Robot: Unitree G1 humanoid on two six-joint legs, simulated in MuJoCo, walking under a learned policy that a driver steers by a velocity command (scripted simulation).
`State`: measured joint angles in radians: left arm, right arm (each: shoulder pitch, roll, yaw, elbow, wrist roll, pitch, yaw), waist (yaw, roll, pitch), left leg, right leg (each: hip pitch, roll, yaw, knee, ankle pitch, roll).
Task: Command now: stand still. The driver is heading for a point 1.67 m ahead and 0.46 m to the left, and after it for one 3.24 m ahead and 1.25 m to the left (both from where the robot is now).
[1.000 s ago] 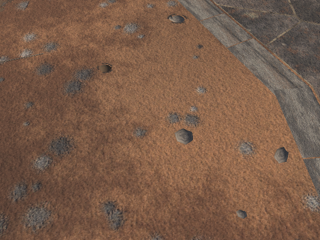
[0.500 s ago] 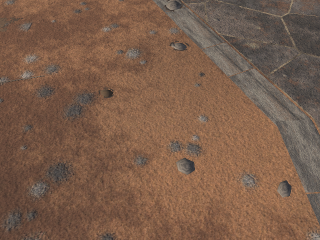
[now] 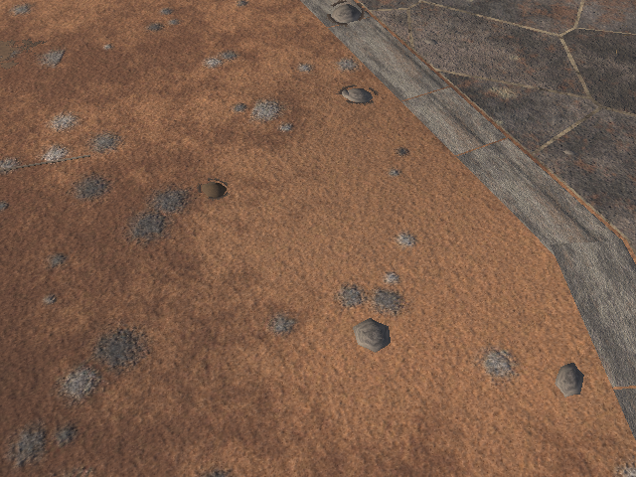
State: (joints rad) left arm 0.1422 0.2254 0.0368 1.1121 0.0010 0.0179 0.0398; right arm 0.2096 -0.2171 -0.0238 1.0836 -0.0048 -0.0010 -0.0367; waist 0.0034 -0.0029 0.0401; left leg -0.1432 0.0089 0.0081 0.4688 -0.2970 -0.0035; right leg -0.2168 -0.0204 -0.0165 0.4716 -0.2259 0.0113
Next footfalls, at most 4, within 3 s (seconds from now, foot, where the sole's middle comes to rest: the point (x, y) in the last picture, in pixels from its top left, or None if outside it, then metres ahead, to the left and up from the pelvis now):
2.08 left None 0.47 0.10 -0.78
2.62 right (389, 366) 0.77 -0.13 -0.78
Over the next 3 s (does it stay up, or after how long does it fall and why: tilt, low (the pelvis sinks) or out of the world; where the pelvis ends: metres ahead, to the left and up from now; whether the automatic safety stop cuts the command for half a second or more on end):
stays up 0.78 -0.01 0.00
